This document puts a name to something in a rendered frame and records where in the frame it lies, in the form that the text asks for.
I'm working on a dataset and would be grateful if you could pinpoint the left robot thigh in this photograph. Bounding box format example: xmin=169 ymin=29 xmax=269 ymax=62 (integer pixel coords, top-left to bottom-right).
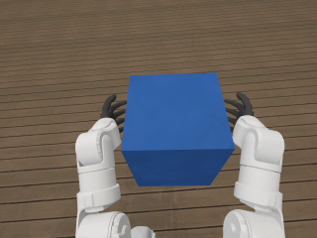
xmin=131 ymin=226 xmax=156 ymax=238

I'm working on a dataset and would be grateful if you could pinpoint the right robot upper arm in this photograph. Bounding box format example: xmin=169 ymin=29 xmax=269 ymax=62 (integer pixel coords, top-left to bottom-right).
xmin=223 ymin=209 xmax=284 ymax=238

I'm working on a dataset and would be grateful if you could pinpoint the robot left forearm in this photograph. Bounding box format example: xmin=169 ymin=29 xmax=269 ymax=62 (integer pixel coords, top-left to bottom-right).
xmin=75 ymin=117 xmax=122 ymax=238

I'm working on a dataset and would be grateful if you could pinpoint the right robot hand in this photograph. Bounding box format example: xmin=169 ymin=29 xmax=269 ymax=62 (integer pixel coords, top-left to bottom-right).
xmin=224 ymin=92 xmax=255 ymax=133

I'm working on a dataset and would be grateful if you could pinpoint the carton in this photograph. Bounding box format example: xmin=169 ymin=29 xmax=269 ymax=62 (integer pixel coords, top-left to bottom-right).
xmin=121 ymin=72 xmax=235 ymax=186

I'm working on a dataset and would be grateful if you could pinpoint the robot right forearm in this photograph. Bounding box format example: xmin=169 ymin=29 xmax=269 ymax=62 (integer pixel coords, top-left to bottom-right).
xmin=232 ymin=115 xmax=285 ymax=238

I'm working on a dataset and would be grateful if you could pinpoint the left robot hand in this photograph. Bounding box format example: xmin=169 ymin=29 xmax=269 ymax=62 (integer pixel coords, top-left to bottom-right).
xmin=100 ymin=94 xmax=127 ymax=133

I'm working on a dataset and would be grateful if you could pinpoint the left robot upper arm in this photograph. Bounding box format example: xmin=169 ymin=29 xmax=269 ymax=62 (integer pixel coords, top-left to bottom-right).
xmin=76 ymin=211 xmax=132 ymax=238

